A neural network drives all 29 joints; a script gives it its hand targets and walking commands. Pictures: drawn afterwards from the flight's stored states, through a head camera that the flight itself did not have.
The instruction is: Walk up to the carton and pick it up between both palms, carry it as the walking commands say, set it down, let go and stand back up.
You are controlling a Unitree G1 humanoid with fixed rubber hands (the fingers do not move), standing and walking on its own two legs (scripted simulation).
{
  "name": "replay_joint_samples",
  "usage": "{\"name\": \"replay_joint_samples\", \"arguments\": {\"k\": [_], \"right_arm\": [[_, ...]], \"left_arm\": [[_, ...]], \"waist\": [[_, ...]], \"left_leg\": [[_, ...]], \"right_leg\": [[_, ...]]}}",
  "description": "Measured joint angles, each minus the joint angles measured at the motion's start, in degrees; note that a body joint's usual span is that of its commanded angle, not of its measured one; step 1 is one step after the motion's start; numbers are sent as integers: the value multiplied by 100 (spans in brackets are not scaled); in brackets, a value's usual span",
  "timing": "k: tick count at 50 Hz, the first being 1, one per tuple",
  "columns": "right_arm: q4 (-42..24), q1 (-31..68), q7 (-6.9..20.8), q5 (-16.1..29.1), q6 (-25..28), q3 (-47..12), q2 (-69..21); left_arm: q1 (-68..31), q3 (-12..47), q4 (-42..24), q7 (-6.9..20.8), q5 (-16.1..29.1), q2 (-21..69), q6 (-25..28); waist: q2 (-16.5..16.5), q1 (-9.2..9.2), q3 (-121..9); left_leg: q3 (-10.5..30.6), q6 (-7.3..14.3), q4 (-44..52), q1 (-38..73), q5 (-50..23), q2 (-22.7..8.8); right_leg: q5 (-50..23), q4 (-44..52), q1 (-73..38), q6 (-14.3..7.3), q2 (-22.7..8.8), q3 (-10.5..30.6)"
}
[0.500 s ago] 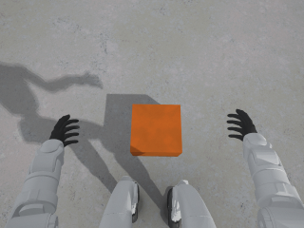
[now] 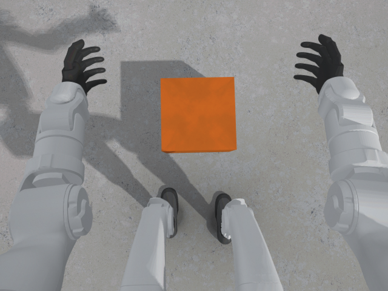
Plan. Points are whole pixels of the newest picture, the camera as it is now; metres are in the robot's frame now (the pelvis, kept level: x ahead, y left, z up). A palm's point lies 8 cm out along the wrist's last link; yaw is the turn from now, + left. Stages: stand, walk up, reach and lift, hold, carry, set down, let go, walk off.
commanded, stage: reach and lift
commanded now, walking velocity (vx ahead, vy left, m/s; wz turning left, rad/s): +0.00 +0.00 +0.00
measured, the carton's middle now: (197, 118) +0.51 -0.01 -0.58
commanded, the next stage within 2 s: none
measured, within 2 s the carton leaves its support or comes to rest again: neither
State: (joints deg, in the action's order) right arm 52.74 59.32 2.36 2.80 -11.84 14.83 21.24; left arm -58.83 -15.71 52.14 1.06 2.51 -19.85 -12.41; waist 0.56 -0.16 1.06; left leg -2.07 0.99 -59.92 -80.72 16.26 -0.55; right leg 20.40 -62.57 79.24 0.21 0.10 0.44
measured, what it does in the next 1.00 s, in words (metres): lowers itself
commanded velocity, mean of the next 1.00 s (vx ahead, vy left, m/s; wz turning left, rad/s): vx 0.00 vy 0.00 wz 0.00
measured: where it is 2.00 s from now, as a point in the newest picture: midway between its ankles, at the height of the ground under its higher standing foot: (196, 224)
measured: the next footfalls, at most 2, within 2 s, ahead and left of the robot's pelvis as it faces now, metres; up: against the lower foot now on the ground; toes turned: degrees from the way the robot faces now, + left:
none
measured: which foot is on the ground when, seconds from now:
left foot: down 0.00-1.00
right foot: down 0.00-1.00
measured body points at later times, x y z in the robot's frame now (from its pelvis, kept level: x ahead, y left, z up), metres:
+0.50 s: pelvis +0.00 +0.00 -0.04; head +0.33 -0.01 +0.27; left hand +0.53 +0.23 -0.16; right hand +0.53 -0.24 -0.16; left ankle +0.09 +0.11 -0.63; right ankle +0.06 -0.12 -0.63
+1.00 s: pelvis -0.02 +0.00 -0.19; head +0.33 -0.01 +0.09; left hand +0.54 +0.22 -0.32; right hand +0.54 -0.23 -0.32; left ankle +0.09 +0.11 -0.63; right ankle +0.06 -0.12 -0.63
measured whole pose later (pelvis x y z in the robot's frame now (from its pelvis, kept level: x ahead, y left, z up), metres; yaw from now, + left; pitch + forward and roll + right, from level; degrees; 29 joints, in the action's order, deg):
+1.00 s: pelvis -0.02 +0.00 -0.19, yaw +0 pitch +49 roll +1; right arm 54.2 75.2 -0.7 6.4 -11.7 12.7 23.6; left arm -75.7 -15.8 55.9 -0.6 5.9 -23.6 -10.9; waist 0.4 0.3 2.3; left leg -0.4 -0.1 -102.3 -123.3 27.5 -0.1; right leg 32.0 -104.9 121.5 0.2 1.9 0.6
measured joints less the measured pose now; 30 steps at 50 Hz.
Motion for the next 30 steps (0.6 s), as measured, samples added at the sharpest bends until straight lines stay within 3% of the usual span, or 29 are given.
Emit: {"name": "replay_joint_samples", "arguments": {"k": [10,19,30], "right_arm": [[131,760,60,-62,189,227,-8],[-106,537,94,-243,305,427,-156],[0,944,34,-199,150,395,-59]], "left_arm": [[-742,-288,110,9,-120,41,204],[-523,-569,-57,164,-283,158,350],[-993,-559,144,195,-249,-91,242]], "waist": [[-23,13,-296],[-49,19,-610],[-26,-14,-447]], "left_leg": [[17,-11,2,-797,-49,19],[58,-42,-46,-1235,-36,37],[120,-84,-1399,-2340,370,42]], "right_leg": [[-55,-8,813,13,27,44],[-46,-65,1265,2,57,68],[377,-1420,2352,-24,93,42]]}}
